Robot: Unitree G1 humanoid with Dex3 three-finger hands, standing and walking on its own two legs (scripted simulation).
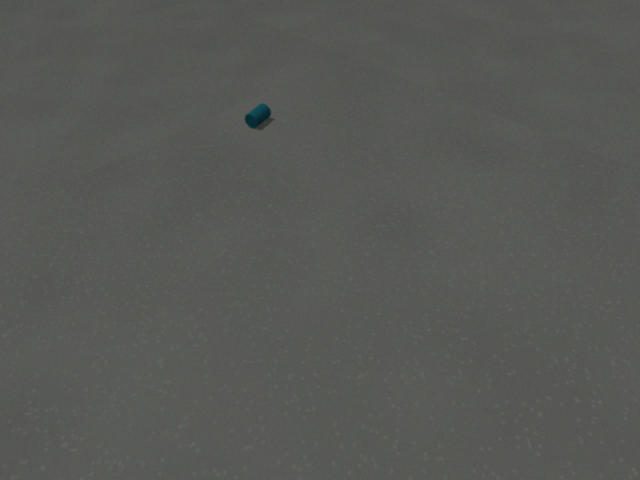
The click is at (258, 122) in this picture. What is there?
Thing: lying can
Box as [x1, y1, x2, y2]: [245, 104, 270, 127]
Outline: 266,105 260,104 245,116 245,120 249,126 255,127 269,116 270,111
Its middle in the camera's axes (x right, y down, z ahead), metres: -0.36 -0.74 +2.32
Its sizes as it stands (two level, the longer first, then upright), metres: 0.139 0.088 0.088
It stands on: the floor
